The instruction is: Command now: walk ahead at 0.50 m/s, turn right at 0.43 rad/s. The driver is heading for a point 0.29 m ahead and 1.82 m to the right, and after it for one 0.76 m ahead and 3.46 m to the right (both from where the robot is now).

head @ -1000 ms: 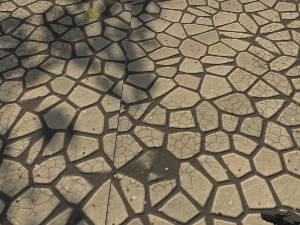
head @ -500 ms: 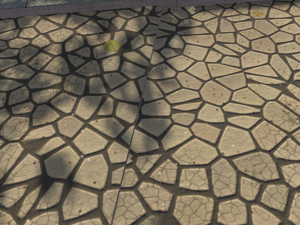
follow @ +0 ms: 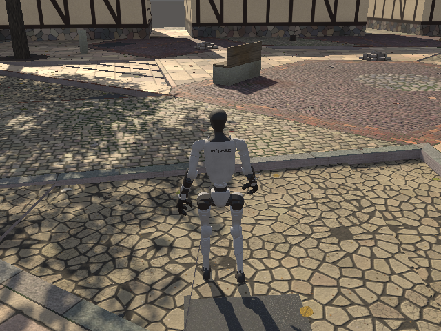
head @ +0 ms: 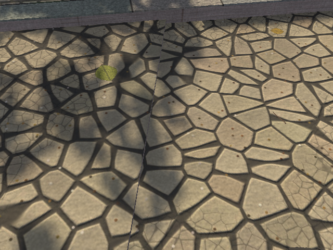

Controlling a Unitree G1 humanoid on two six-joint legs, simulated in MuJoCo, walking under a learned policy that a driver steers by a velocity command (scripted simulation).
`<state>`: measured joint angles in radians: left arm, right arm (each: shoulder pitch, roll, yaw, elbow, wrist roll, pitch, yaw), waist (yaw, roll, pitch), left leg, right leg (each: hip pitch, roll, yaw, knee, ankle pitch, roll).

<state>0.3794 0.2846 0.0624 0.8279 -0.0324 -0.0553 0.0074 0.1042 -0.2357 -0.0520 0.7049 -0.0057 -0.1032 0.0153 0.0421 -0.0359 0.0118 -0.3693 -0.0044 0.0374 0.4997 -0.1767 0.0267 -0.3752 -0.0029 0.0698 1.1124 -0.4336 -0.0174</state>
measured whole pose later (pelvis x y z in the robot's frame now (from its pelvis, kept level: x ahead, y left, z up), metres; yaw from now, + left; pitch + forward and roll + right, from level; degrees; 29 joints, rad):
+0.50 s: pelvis +0.24 -0.08 -0.01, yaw -18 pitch +2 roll +1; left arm 0.15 0.29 0.08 0.63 -0.02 -0.04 -0.04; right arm 0.26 -0.30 -0.07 0.84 0.02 -0.09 0.00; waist -0.03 0.00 0.07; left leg -0.27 0.07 0.03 1.16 -0.48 -0.02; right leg -0.47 0.05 -0.03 0.64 -0.20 -0.10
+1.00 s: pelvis +0.51 -0.14 -0.01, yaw -35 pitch +2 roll +1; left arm 0.36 0.30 0.07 0.71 -0.03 -0.02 0.02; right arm 0.10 -0.27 -0.06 0.72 0.00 -0.11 0.02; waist 0.04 -0.03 0.01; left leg -0.40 -0.04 0.01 0.53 -0.17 0.02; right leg -0.33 0.06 0.15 1.10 -0.48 -0.03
